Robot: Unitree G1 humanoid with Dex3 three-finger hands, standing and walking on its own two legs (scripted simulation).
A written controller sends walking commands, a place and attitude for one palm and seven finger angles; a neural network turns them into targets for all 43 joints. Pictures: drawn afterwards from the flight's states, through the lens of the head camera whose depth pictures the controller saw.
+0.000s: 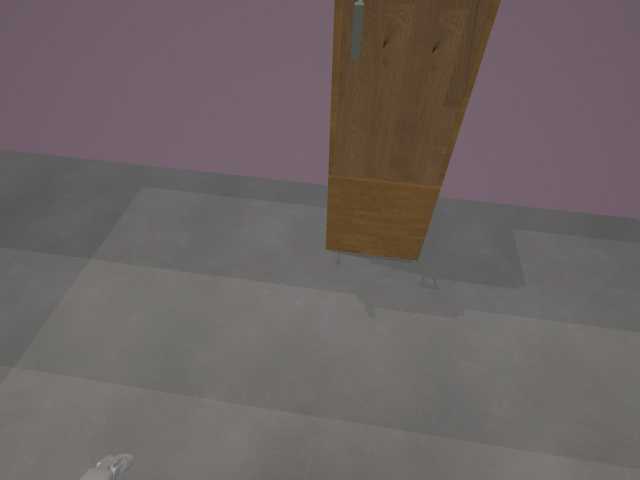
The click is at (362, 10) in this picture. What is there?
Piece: cupboard door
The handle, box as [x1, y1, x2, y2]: [350, 0, 363, 60]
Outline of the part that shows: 362,0 358,0 354,4 350,59 358,60 363,9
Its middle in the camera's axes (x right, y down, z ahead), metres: +0.09 -0.51 +0.94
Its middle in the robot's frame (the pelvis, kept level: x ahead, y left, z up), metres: +1.06 -0.04 +0.13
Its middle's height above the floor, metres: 0.89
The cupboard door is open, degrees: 0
